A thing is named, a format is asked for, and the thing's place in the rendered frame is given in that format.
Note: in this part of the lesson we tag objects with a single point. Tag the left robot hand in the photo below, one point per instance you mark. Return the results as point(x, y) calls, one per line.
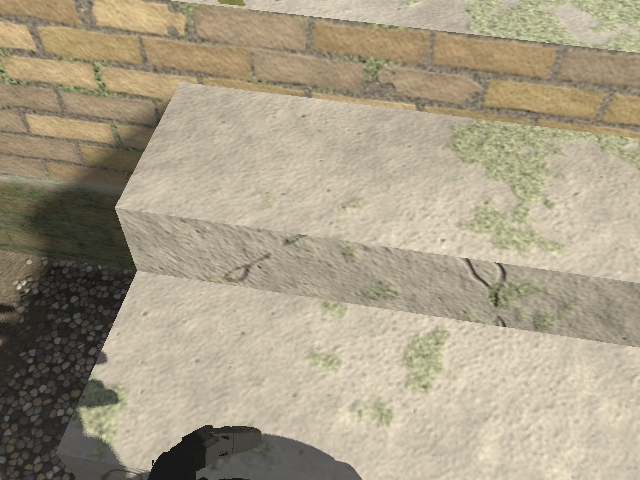
point(201, 448)

